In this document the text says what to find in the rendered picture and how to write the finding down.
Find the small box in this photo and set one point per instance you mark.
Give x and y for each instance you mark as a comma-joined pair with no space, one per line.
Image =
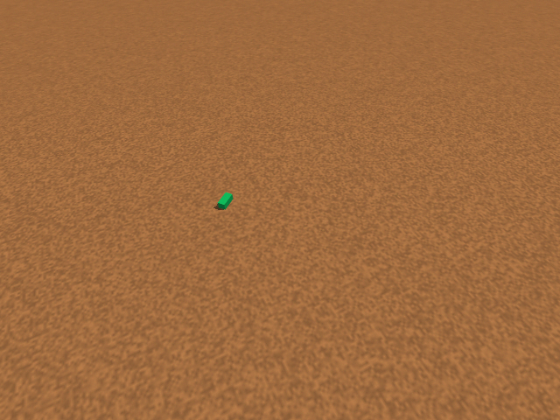
225,200

